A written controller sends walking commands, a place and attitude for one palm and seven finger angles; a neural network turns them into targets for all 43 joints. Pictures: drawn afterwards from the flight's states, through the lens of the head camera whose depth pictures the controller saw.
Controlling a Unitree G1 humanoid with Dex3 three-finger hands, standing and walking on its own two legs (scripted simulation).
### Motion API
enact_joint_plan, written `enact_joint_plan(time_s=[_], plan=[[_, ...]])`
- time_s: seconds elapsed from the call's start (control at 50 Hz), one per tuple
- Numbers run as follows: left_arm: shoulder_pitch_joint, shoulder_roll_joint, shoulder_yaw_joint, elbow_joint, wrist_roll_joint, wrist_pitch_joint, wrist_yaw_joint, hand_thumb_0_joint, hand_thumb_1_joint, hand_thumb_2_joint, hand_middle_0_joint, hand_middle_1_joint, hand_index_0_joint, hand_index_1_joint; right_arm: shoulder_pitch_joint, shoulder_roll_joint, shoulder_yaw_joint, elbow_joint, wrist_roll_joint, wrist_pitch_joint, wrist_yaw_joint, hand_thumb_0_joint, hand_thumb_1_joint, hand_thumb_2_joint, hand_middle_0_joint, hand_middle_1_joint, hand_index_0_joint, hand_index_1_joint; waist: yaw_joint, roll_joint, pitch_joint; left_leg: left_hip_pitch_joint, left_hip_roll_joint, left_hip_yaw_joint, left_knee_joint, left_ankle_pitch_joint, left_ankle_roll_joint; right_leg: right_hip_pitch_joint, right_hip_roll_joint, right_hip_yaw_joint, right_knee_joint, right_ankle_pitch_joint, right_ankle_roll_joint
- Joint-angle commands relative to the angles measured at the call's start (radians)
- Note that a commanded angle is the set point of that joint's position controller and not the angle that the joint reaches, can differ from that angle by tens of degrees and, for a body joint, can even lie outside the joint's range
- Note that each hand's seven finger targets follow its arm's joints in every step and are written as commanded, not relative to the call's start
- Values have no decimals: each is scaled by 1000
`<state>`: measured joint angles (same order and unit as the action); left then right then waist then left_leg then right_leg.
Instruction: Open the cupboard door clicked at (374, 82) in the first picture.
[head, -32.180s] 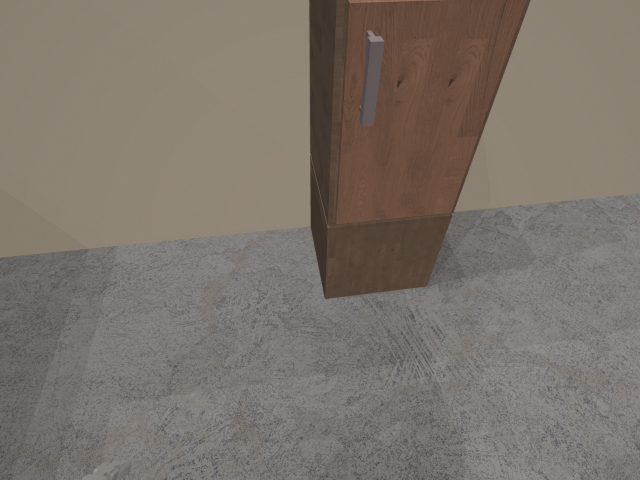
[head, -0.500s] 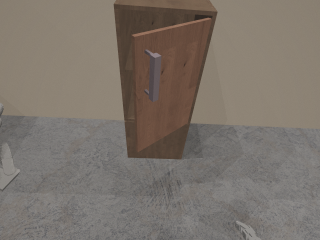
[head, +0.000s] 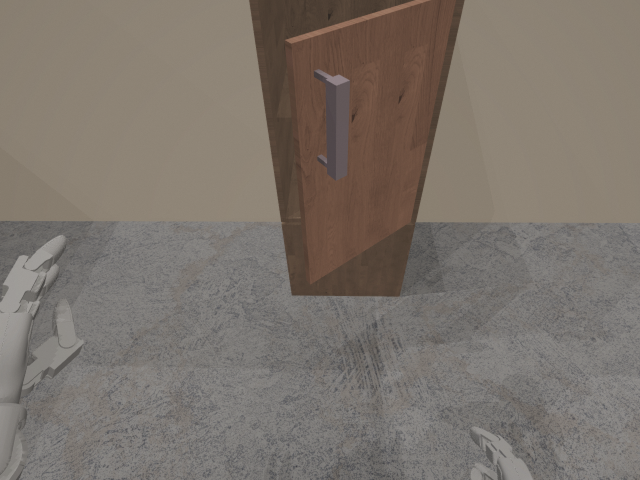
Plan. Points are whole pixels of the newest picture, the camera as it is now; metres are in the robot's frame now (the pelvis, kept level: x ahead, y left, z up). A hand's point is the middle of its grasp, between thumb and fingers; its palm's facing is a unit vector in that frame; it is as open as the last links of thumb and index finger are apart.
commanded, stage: let the arm hang, fingers relaxed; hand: left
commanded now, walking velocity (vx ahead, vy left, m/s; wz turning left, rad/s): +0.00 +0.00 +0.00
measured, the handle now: (329, 126) +0.64 +0.02 +0.12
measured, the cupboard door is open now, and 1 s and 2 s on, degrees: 39 39 39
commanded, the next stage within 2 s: look to check the result in 1.04 s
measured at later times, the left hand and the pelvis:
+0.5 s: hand out of the picture +0.00 +0.23 -0.15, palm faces +0.06 -0.96 -0.26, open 7.2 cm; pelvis +0.01 +0.02 +0.01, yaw +1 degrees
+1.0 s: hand out of the picture +0.00 +0.20 -0.16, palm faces +0.05 -0.98 -0.19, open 7.3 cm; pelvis +0.01 +0.03 +0.02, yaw +0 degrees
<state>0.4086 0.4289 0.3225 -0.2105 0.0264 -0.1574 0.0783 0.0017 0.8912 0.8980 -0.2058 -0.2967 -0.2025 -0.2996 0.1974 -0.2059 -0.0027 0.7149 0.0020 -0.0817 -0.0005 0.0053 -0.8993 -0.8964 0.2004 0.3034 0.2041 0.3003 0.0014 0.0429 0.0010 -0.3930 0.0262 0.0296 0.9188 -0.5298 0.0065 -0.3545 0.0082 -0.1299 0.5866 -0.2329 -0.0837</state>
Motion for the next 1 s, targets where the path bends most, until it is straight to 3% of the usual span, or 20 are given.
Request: enact_joint_plan(time_s=[0.0,0.04,0.06,0.08,0.1,0.12,0.14,0.16,0.18,0.2,0.22,0.26,0.28,0.32,0.36,0.46,0.88,0.98], plan=[[-71,-88,-181,397,23,159,-53,0,900,900,-200,-300,-200,-300,82,-80,-44,-35,-11,67,31,0,-900,-900,200,300,200,300,-43,-274,-59,-49,41,4,41,-17,6,21,-262,217,-216,-60,-106],[-107,-78,-214,500,12,170,-59,0,900,900,-200,-300,-200,-300,87,-76,-37,-22,-25,86,26,0,-900,-900,200,300,200,300,-55,-238,-16,72,-8,45,-178,86,6,-24,-217,157,-179,3,-66],[-118,-75,-225,564,6,174,-62,0,900,900,-200,-300,-200,-300,104,-81,-37,-4,-33,94,23,0,-900,-900,200,300,200,300,-60,-224,4,139,-21,46,-291,153,9,-48,-204,156,-155,-20,-40],[-116,-75,-236,625,1,173,-67,0,900,900,-200,-300,-200,-300,117,-92,-36,14,-38,94,21,0,-900,-900,200,300,200,300,-58,-183,0,194,-7,8,-389,261,16,-50,-182,152,-110,-27,-5],[-116,-94,-250,678,-3,171,-71,0,900,900,-200,-300,-200,-300,109,-125,-38,21,-40,85,17,0,-900,-900,200,300,200,300,-42,-32,-4,177,88,-150,-475,366,54,-61,-118,123,-27,-71,40],[-105,-116,-256,719,-9,171,-76,0,900,900,-200,-300,-200,-300,62,-176,-39,21,-52,74,6,0,-900,-900,200,300,200,300,-13,107,11,85,201,-263,-531,431,109,-7,-73,86,12,-52,83],[-110,-105,-257,765,-6,167,-75,0,900,900,-200,-300,-200,-300,6,-179,-32,22,-55,74,-5,0,-900,-900,200,300,200,300,14,62,6,-25,217,-259,-543,444,125,140,-66,111,-14,-16,86],[-82,-98,-254,822,-2,157,-71,0,900,900,-200,-300,-200,-300,-16,-155,-22,37,-50,72,-10,0,-900,-900,200,300,200,300,40,-27,-43,-46,139,-159,-486,383,80,239,-79,169,-97,32,81],[-94,-77,-253,895,1,150,-69,0,900,900,-200,-300,-200,-300,9,-118,-18,75,-39,67,-10,0,-900,-900,200,300,200,300,18,10,-50,6,56,-69,-433,371,28,219,-142,214,-136,111,43],[-103,-58,-257,945,-6,146,-68,0,900,900,-200,-300,-200,-300,53,-92,-12,108,-28,70,-13,0,-900,-900,200,300,200,300,-1,18,-61,87,30,-32,-409,366,5,196,-176,228,-162,150,14],[-111,-70,-262,991,-13,140,-68,0,900,900,-200,-300,-200,-300,87,-73,-7,145,-23,72,-16,0,-900,-900,200,300,200,300,-17,63,-76,141,38,-23,-419,373,-3,191,-186,220,-174,177,-1],[-99,-121,-253,1046,-14,138,-61,0,900,900,-200,-300,-200,-300,98,-58,-12,182,-33,71,-22,0,-900,-900,200,300,200,300,-8,203,-79,141,71,-52,-487,407,6,223,-147,152,-163,193,20],[-100,-116,-262,1078,-16,139,-60,0,900,900,-200,-300,-200,-300,95,-62,-11,197,-31,73,-23,0,-900,-900,200,300,200,300,-2,210,-77,127,76,-58,-507,415,8,250,-136,139,-163,198,25],[-114,-125,-268,1130,-15,142,-59,0,900,900,-200,-300,-200,-300,111,-63,-14,226,-25,79,-26,0,-900,-900,200,300,200,300,-3,87,-30,116,84,-67,-531,374,10,247,-131,124,-199,151,26],[-124,-132,-275,1178,-16,143,-59,0,900,900,-200,-300,-200,-300,130,-64,-16,261,-24,82,-26,0,-900,-900,200,300,200,300,-6,13,24,118,80,-69,-560,323,12,213,-129,128,-240,70,26],[-122,-142,-281,1262,-17,145,-56,0,900,900,-200,-300,-200,-300,169,-52,-13,327,-24,84,-25,0,-900,-900,200,300,200,300,-8,-73,84,143,74,-58,-600,289,19,170,-131,129,-285,-27,34],[-74,-197,-279,1341,-15,140,-42,0,900,900,-200,-300,-200,-300,193,7,-6,409,-23,75,-34,0,-900,-900,200,300,200,300,-5,-5,110,150,72,-39,-630,311,18,160,-126,131,-252,41,44],[-72,-195,-277,1340,-14,139,-43,0,900,900,-200,-300,-200,-300,205,4,-11,409,-25,77,-33,0,-900,-900,200,300,200,300,-10,-34,104,159,67,-34,-621,285,20,144,-128,138,-267,-3,44]])
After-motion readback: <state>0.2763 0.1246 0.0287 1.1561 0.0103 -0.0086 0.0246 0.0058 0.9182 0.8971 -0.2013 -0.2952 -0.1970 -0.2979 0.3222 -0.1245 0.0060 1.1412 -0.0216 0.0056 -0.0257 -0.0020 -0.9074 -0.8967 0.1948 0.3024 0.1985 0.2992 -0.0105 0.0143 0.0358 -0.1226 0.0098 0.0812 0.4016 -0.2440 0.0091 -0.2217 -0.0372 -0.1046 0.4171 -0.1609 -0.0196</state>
